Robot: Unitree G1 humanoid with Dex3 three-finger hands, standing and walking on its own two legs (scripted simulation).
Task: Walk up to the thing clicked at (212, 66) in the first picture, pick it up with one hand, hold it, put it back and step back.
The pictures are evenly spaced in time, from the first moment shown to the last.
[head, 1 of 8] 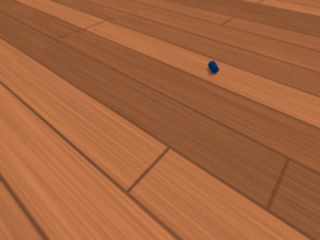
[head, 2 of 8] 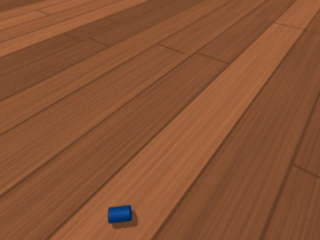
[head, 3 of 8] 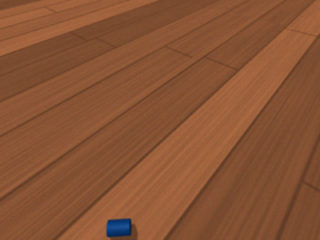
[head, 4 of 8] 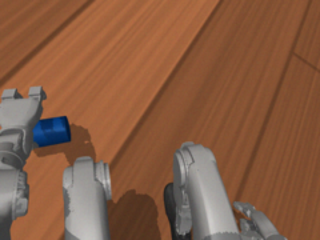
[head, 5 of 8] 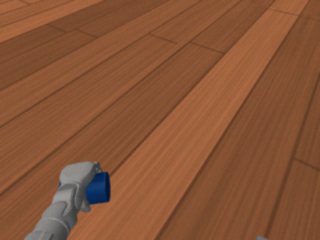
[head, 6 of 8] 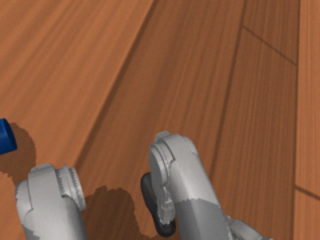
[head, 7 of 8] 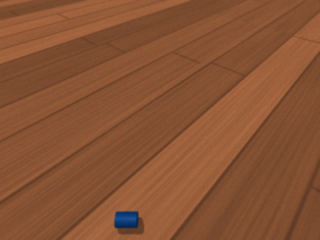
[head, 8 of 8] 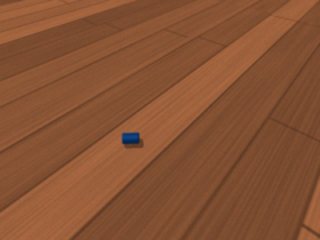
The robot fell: no
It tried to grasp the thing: yes
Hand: left
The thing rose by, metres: 0.67
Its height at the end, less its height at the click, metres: +0.00
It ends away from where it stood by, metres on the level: 0.03
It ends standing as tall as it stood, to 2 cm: yes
